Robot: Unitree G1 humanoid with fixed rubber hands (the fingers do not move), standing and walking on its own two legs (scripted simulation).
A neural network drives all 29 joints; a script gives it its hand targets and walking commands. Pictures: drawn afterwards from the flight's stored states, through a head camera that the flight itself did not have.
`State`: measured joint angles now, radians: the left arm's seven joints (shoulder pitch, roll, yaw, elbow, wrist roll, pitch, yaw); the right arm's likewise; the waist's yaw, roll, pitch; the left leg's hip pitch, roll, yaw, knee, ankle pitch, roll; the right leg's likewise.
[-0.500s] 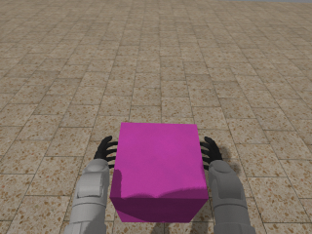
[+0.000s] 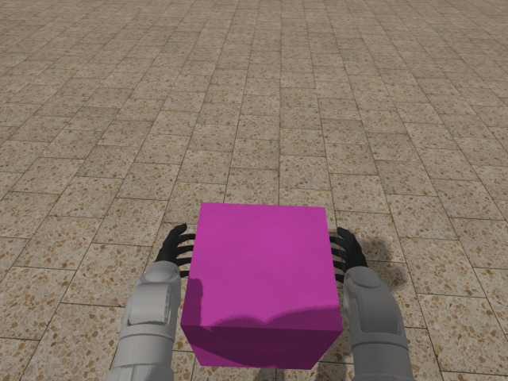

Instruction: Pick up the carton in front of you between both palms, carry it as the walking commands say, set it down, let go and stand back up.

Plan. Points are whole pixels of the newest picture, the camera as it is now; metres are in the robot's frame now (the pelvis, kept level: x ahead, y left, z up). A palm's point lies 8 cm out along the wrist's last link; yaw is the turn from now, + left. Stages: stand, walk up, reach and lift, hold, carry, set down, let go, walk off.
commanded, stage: hold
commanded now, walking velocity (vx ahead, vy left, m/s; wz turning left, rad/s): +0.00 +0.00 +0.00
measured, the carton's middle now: (259, 290) +0.29 -0.01 -0.05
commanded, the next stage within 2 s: set down in 0.74 s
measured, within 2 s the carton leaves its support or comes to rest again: neither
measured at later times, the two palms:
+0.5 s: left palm (173, 277) +0.27 +0.13 +0.04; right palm (362, 265) +0.29 -0.17 +0.04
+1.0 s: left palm (177, 262) +0.30 +0.13 +0.03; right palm (354, 253) +0.32 -0.17 +0.03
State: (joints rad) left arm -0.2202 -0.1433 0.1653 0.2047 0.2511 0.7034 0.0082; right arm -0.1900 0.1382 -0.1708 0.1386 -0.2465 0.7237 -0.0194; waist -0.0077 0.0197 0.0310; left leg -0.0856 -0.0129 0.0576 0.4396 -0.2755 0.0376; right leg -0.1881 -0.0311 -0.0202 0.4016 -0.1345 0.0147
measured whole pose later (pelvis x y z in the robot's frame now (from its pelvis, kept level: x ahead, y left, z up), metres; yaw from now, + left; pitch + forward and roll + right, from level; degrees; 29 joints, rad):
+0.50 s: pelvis -0.01 -0.04 +0.00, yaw +5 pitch -8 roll +0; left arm -0.29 -0.16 0.25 0.31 0.28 0.69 -0.01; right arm -0.28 0.16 -0.23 0.25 -0.30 0.73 -0.01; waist -0.01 0.04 0.04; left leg -0.04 -0.01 -0.07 0.42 -0.25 -0.01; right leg -0.12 0.02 -0.01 0.40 -0.14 -0.02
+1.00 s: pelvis +0.00 -0.03 +0.00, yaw +5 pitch -5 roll +0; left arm -0.43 -0.20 0.41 0.47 0.37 0.60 -0.02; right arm -0.43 0.19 -0.40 0.42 -0.38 0.63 0.03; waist -0.03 0.05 0.04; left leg -0.12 -0.03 -0.11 0.50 -0.29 0.00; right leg -0.18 0.03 0.01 0.46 -0.18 -0.02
